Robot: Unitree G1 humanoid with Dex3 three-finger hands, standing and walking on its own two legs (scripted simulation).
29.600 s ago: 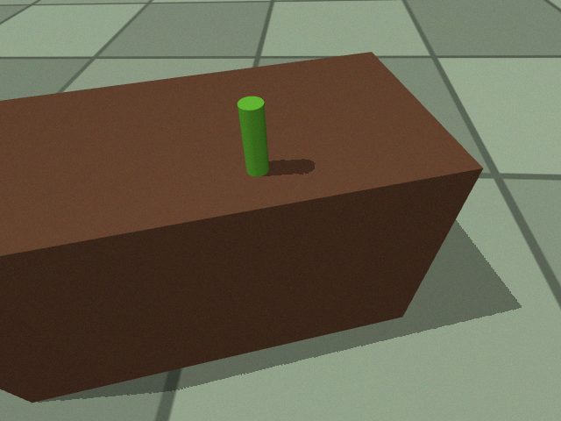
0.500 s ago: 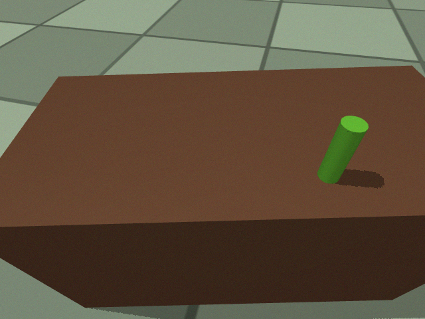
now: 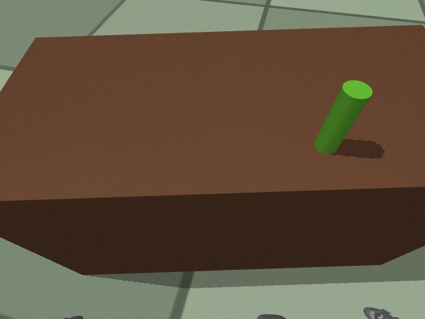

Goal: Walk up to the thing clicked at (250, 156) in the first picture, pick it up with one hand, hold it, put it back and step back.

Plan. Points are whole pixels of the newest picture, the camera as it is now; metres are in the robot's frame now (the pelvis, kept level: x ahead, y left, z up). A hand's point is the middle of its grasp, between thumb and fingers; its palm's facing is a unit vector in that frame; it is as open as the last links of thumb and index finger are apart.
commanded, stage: step back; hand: right
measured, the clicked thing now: (339, 121) +0.48 -0.24 +0.06
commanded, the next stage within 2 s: none
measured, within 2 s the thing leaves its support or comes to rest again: neither
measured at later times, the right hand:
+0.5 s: hand out of the picture -0.03 -0.24 -0.14, palm faces -0.09 +0.90 -0.42, open 7.4 cm
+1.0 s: hand out of the picture -0.12 -0.26 -0.16, palm faces +0.00 +0.93 -0.36, open 7.4 cm
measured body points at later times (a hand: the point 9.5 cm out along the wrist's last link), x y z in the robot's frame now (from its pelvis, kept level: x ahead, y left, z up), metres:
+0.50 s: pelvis -0.10 +0.02 +0.00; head -0.03 +0.06 +0.44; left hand +0.02 +0.33 -0.14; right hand -0.02 -0.29 -0.11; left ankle -0.10 +0.13 -0.73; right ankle -0.08 -0.12 -0.66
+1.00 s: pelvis -0.21 +0.01 +0.00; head -0.15 -0.02 +0.44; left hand -0.10 +0.31 -0.10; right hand -0.12 -0.31 -0.14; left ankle -0.25 +0.16 -0.67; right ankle -0.18 -0.11 -0.73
